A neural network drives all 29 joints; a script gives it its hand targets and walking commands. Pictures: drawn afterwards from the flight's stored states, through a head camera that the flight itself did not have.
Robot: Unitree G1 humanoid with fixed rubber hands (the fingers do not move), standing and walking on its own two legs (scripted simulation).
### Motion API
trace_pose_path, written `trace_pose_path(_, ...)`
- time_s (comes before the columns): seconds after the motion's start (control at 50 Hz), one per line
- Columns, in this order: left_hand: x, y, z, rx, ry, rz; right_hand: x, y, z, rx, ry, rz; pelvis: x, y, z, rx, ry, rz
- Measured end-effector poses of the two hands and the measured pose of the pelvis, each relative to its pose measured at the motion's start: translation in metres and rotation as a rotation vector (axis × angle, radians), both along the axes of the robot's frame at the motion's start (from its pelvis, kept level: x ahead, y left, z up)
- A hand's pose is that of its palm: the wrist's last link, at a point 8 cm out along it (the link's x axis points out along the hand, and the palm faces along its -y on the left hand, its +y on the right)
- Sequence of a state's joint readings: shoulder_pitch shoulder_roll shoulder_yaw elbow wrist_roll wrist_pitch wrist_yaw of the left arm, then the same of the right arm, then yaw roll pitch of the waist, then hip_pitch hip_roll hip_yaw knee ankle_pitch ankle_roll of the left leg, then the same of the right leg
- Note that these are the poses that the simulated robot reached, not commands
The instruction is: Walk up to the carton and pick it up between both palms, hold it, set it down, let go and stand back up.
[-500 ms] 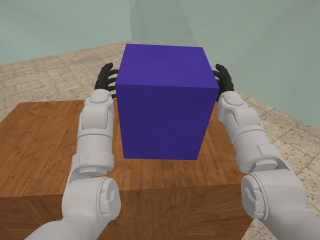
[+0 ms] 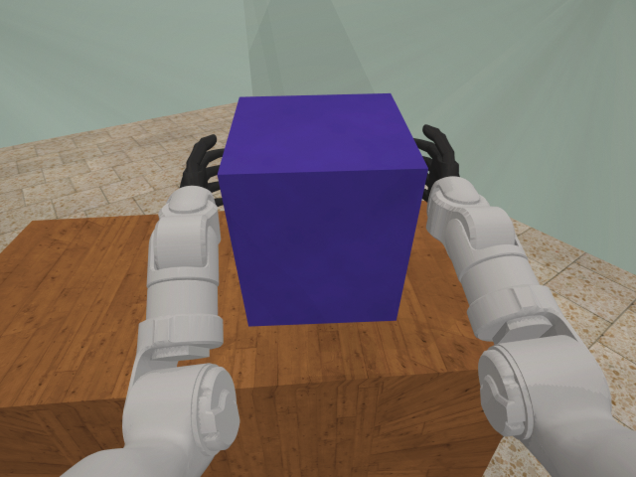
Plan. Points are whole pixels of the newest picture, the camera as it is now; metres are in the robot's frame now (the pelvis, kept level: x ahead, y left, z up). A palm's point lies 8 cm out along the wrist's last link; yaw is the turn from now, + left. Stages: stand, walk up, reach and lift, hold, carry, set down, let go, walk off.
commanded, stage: hold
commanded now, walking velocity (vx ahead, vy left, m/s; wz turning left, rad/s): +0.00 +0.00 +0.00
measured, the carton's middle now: (319, 210) +0.41 +0.03 +0.20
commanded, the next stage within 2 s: none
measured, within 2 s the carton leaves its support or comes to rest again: neither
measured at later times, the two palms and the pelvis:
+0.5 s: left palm (200, 183) +0.37 +0.17 +0.26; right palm (438, 177) +0.39 -0.12 +0.26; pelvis +0.01 +0.00 +0.00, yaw +0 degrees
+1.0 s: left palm (202, 186) +0.35 +0.16 +0.27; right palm (455, 174) +0.36 -0.13 +0.27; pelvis +0.00 +0.00 +0.00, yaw +0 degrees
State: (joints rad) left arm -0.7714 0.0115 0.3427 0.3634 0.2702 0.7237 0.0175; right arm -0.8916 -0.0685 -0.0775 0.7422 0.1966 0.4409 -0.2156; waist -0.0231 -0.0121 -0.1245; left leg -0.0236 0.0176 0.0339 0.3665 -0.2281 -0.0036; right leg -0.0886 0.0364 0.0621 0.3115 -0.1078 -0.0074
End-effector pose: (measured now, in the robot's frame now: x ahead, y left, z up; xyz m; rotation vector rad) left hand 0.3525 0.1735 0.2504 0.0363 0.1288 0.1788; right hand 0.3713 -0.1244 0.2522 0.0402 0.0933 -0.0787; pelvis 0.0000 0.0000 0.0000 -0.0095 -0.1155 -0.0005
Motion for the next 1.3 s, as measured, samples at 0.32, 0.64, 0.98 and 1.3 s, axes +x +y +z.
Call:
trace_pose_path(0.32,0.004,-0.005,0.024,0.033,-0.022,-0.018,-0.002,-0.005,0.012,0.006,-0.028,-0.016,-0.003,-0.001,0.0,0.001,-0.004,0.0)
trace_pose_path(0.64,0.013,0.006,-0.002,-0.002,-0.006,0.003,0.015,0.007,0.014,0.005,-0.025,0.004,0.015,0.004,0.0,-0.006,0.016,0.0)
trace_pose_path(0.98,-0.006,-0.008,0.015,0.005,-0.018,-0.024,-0.012,-0.008,0.022,0.004,-0.04,-0.022,-0.003,0.0,0.0,0.0,-0.011,0.001)
trace_pose_path(1.3,0.014,-0.011,0.018,0.023,0.003,-0.043,0.002,-0.011,0.014,0.002,-0.025,-0.04,0.005,0.002,0.0,-0.002,0.0,0.001)
